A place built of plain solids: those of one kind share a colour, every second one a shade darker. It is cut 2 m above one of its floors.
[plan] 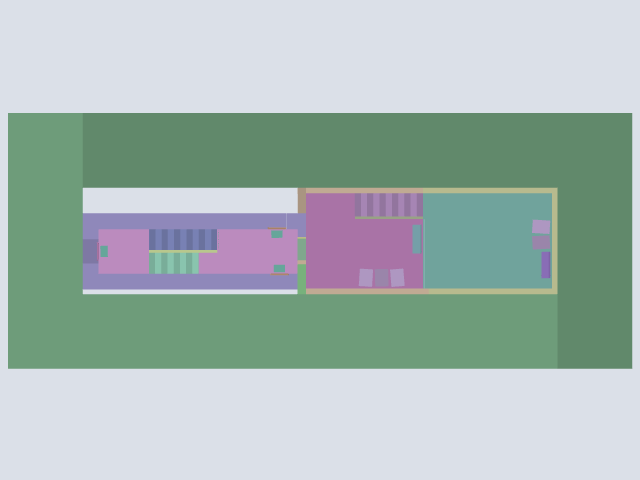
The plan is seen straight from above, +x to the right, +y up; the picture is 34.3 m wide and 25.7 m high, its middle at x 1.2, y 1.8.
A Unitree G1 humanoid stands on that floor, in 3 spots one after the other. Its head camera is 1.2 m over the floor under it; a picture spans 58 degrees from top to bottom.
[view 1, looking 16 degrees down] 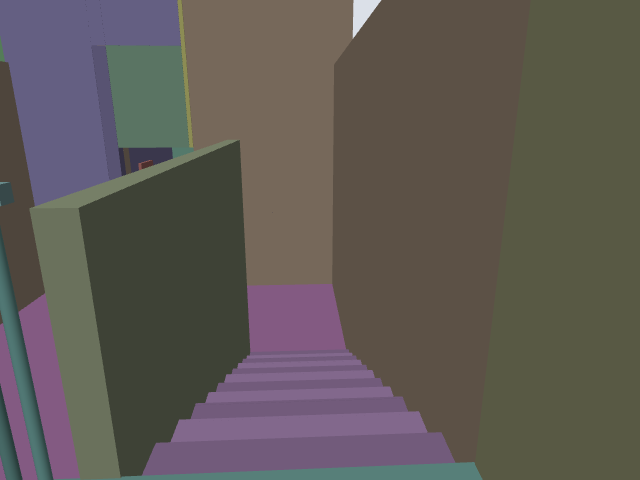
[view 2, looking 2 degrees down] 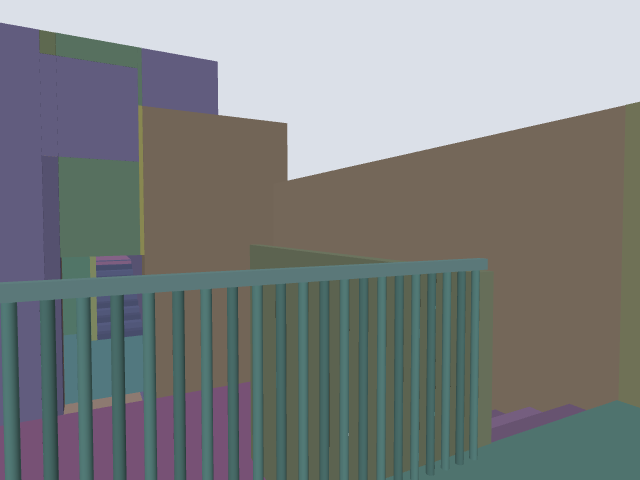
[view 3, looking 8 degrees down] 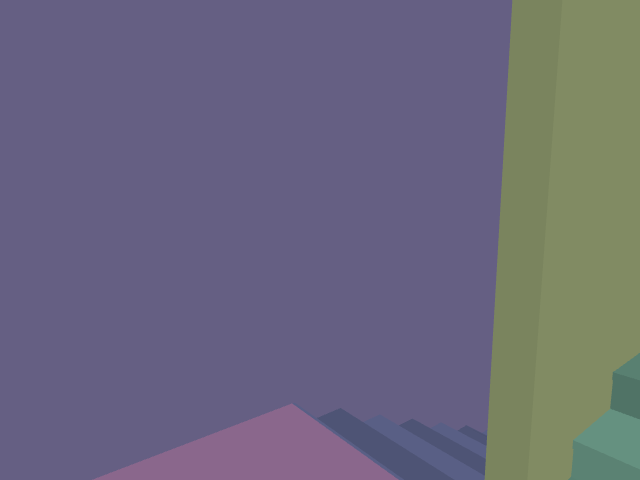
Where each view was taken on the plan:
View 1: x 7.96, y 3.68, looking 177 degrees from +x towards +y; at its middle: wall_area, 7.83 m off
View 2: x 8.34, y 1.13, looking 152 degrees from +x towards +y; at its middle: wall_area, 6.76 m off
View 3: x -9.19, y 0.56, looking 52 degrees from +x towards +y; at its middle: wall_hall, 2.33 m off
